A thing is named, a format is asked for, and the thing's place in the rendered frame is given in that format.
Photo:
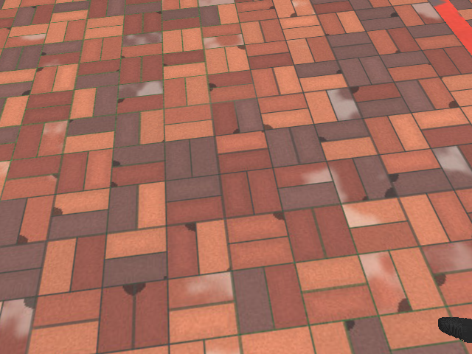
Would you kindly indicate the robot right hand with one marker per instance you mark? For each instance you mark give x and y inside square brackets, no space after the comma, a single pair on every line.
[457,327]

